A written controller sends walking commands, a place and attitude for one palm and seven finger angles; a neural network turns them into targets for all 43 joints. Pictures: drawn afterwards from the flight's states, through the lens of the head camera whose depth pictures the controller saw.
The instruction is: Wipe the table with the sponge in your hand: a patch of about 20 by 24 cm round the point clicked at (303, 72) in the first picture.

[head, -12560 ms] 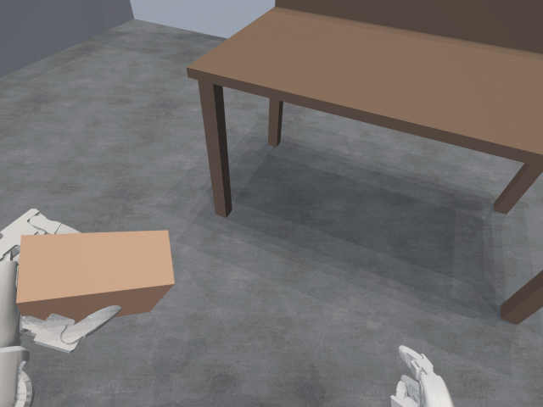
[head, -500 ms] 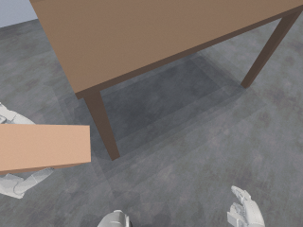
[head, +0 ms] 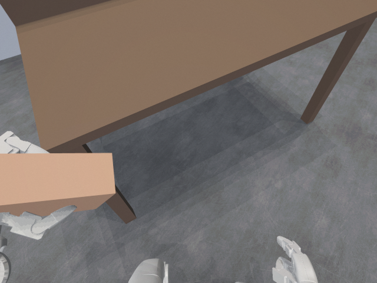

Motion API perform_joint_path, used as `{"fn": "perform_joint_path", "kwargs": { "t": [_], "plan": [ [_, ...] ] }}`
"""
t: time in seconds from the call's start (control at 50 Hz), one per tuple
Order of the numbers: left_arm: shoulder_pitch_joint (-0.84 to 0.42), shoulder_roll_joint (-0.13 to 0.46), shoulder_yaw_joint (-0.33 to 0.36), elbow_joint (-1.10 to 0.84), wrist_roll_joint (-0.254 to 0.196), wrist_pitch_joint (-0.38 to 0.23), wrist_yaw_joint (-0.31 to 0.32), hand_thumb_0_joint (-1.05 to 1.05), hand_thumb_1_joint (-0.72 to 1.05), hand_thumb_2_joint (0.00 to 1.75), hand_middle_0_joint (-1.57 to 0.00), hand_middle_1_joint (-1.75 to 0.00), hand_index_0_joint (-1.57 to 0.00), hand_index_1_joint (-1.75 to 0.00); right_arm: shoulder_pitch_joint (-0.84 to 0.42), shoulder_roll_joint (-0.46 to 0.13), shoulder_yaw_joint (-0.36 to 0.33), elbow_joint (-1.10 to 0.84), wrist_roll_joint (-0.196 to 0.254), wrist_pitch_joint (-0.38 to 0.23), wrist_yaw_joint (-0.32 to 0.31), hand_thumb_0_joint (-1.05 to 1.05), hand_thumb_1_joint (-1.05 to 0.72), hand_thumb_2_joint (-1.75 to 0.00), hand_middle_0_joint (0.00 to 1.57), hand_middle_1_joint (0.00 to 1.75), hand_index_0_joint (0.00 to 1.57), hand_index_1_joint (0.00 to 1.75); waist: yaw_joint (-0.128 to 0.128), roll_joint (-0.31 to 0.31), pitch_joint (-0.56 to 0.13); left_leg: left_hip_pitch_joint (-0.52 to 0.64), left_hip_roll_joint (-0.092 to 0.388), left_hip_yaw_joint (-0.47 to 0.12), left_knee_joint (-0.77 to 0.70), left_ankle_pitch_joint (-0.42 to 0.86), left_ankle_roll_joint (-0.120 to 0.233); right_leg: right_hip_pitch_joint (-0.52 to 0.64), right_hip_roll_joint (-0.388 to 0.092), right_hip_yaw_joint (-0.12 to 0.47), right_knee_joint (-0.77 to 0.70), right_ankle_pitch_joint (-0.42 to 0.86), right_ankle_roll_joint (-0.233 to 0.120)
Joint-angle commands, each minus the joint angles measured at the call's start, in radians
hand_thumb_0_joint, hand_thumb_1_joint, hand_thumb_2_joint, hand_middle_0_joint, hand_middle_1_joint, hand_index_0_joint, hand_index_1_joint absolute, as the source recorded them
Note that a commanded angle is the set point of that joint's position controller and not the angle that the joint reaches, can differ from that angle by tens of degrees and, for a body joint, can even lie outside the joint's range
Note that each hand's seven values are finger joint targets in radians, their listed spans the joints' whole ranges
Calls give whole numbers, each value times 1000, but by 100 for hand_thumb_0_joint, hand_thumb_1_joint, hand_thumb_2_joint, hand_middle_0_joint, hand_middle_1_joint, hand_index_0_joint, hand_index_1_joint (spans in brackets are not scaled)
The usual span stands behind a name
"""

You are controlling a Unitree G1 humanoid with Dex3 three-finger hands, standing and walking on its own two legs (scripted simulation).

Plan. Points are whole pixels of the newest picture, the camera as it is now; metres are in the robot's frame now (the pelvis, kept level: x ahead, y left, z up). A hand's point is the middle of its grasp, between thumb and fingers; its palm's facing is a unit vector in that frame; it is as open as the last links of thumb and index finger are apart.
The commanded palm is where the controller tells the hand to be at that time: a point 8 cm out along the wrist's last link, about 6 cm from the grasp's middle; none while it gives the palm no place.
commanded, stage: take the last steps up to it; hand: left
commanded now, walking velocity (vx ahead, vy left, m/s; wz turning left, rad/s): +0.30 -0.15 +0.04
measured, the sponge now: (74, 186) +0.24 +0.20 +0.14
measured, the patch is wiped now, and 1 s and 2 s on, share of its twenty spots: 0.00 0.00 0.00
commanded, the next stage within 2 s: come to a stop and stand still in 1.40 s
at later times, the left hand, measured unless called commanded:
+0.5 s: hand (125, 127) +0.32 +0.12 +0.19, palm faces +0.38 -0.77 -0.52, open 10.3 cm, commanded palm +0.27 +0.17 +0.19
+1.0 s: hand (162, 83) +0.43 +0.08 +0.18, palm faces +0.45 -0.78 -0.44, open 10.3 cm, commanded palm +0.36 +0.11 +0.19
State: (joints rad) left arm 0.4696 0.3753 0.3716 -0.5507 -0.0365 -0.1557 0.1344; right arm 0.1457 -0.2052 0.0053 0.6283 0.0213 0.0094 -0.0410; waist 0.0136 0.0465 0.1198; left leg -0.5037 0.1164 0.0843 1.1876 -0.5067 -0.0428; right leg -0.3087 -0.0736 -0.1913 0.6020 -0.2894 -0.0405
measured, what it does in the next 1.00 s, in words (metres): walks ahead: left foot, then right foot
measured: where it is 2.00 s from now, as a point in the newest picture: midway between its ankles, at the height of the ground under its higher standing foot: (248, 252)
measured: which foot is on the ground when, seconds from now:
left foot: up 0.00-0.18, down 0.20-0.50, up 0.52-0.84, down 0.86-1.00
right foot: down 0.00-0.20, up 0.22-0.48, down 0.50-0.88, up 0.90-1.00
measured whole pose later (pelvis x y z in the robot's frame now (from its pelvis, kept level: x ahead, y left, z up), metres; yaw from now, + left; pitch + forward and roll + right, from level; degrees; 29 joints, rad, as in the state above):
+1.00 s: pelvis +0.22 -0.18 +0.00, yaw +4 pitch +0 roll +1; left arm 0.44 0.43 0.40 -0.57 -0.03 -0.19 0.16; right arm 0.16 -0.19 -0.03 0.56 0.01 -0.02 -0.05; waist -0.01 -0.04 0.08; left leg -0.31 0.07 0.16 0.58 -0.26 0.02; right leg -0.40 -0.05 -0.10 1.05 -0.52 0.01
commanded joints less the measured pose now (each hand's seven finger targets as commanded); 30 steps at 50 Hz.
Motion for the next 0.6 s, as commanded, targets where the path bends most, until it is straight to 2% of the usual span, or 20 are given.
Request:
{"fn": "perform_joint_path", "kwargs": {
  "t": [0.0,0.08,0.12,0.14,0.16,0.18,0.2,0.22,0.26,0.32,0.34,0.4,0.44,0.46,0.48,0.5,0.52,0.54,0.56,0.58],
  "plan": [
    [-22,189,152,-227,-7,-71,40,0,10,130,-120,-160,-120,-160,-81,-76,-38,-184,-13,-34,-3,0,-90,-90,20,30,20,30,4,-185,-214,-53,21,17,-210,56,4,228,-248,233,-283,241,-148],
    [0,182,137,-277,-8,-69,53,0,10,130,-120,-160,-120,-160,-56,-80,-46,-207,-23,-50,-8,0,-90,-90,20,30,20,30,17,-163,-240,64,-27,112,-514,144,14,258,-218,192,-235,298,-145],
    [11,177,125,-278,-13,-61,58,0,10,130,-120,-160,-120,-160,-22,-87,-54,-207,-23,-52,-17,0,-90,-90,20,30,20,30,-6,-114,-273,202,-51,138,-665,256,17,238,-183,150,-149,263,-106],
    [-6,170,110,-298,-13,-66,54,0,10,130,-120,-160,-120,-160,-5,-92,-61,-217,-19,-57,-26,0,-90,-90,20,30,20,30,-18,-77,-282,328,-37,127,-725,298,33,158,-145,132,-42,243,-74],
    [-39,176,108,-326,-10,-80,53,0,10,130,-120,-160,-120,-160,0,-114,-71,-227,-20,-60,-36,0,-90,-90,20,30,20,30,-34,45,-289,463,50,-7,-770,293,79,18,-99,113,113,174,-33],
    [-45,179,116,-343,-8,-97,55,0,10,130,-120,-160,-120,-160,0,-130,-78,-228,-21,-64,-36,0,-90,-90,20,30,20,30,-30,273,-296,601,272,-354,-844,414,182,-199,12,67,326,-144,33],
    [-49,211,130,-326,1,-110,56,0,10,130,-120,-160,-120,-160,-8,-115,-65,-232,-23,-76,-30,0,-90,-90,20,30,20,30,-19,299,-255,616,402,-528,-902,538,264,-317,46,133,513,-310,36],
    [-68,250,153,-275,1,-114,43,0,10,130,-120,-160,-120,-160,-34,-108,-54,-224,-19,-83,-22,0,-90,-90,20,30,20,30,-12,231,-208,520,407,-518,-919,400,267,-341,20,201,595,-281,34],
    [-92,248,164,-289,6,-108,34,0,10,130,-120,-160,-120,-160,-34,-110,-61,-207,-23,-88,-24,0,-90,-90,20,30,20,30,-15,194,-166,442,378,-389,-916,356,258,-367,-44,210,573,-188,50],
    [-26,179,131,-336,6,-105,27,0,10,130,-120,-160,-120,-160,-6,-111,-69,-213,-15,-104,-8,0,-90,-90,20,30,20,30,4,232,-188,361,249,-82,-885,426,171,-194,-38,112,311,-83,63],
    [13,154,120,-321,0,-105,25,0,10,130,-120,-160,-120,-160,3,-110,-70,-216,-14,-112,-3,0,-90,-90,20,30,20,30,-1,262,-193,342,228,-33,-878,443,154,-141,-22,73,226,-76,67],
    [21,134,107,-245,-3,-100,26,0,10,130,-120,-160,-120,-160,10,-111,-72,-221,-8,-122,6,0,-90,-90,20,30,20,30,-8,238,-197,305,204,11,-804,371,132,0,25,-11,36,-42,77],
    [-4,130,103,-188,-3,-90,28,0,10,130,-120,-160,-120,-160,6,-103,-70,-220,1,-115,-1,0,-90,-90,20,30,20,30,-2,137,-201,251,154,61,-669,238,97,124,56,-54,-88,37,84],
    [-30,148,109,-165,1,-81,33,0,10,130,-120,-160,-120,-160,10,-88,-68,-213,5,-110,-4,0,-90,-90,20,30,20,30,1,-8,-217,195,92,91,-503,158,74,195,19,11,-159,27,62],
    [-56,196,131,-156,9,-70,41,0,10,130,-120,-160,-120,-160,11,-55,-60,-217,9,-101,-8,0,-90,-90,20,30,20,30,3,-314,-239,-4,-13,140,-226,-3,38,306,-172,286,-249,55,-20],
    [-73,250,177,-168,2,-59,48,0,10,130,-120,-160,-120,-160,-65,-58,-49,-240,6,-107,-14,0,-90,-90,20,30,20,30,35,-485,-222,-189,-67,46,11,-175,24,326,-336,550,-321,147,-120],
    [-97,242,174,-171,4,-60,48,0,10,130,-120,-160,-120,-160,-64,-76,-43,-210,-2,-115,-14,0,-90,-90,20,30,20,30,18,-338,-227,-176,-24,-41,73,-113,31,291,-351,549,-334,77,-136],
    [-96,230,164,-170,1,-60,40,0,10,130,-120,-160,-120,-160,-65,-78,-43,-203,5,-111,-14,0,-90,-90,20,30,20,30,12,-307,-178,-192,3,-60,99,-56,24,252,-340,534,-341,47,-141],
    [-60,234,176,-179,0,-64,40,0,10,130,-120,-160,-120,-160,-84,-75,-37,-193,3,-100,-11,0,-90,-90,20,30,20,30,11,-259,-150,-209,14,-69,109,-19,9,244,-334,508,-329,123,-154],
    [-40,217,172,-180,-2,-72,39,0,10,130,-120,-160,-120,-160,-81,-76,-36,-171,-3,-86,-10,0,-90,-90,20,30,20,30,5,-233,-155,-200,17,-62,82,13,2,252,-316,411,-310,211,-151]
  ]
}}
